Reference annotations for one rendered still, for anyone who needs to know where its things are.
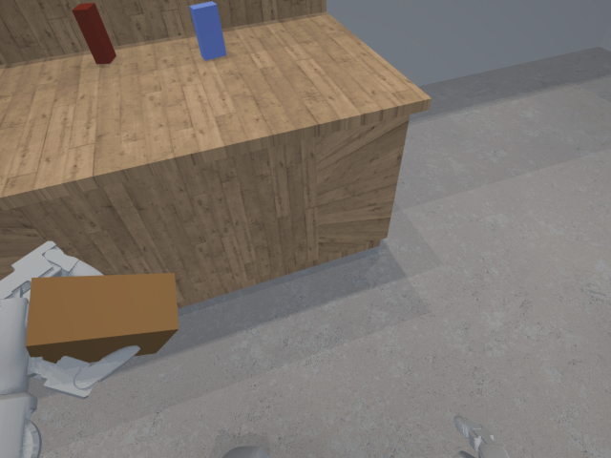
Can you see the right robot hand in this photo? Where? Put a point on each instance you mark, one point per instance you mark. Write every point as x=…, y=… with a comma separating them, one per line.
x=480, y=438

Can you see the left robot hand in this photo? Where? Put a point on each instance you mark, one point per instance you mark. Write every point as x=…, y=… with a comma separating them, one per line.
x=69, y=376

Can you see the robot left forearm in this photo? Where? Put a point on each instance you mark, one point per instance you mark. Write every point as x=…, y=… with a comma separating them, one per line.
x=19, y=437

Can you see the table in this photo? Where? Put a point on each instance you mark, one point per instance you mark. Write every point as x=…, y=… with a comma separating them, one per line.
x=281, y=155

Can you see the sponge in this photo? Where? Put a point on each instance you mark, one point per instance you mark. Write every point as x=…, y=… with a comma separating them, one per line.
x=90, y=317

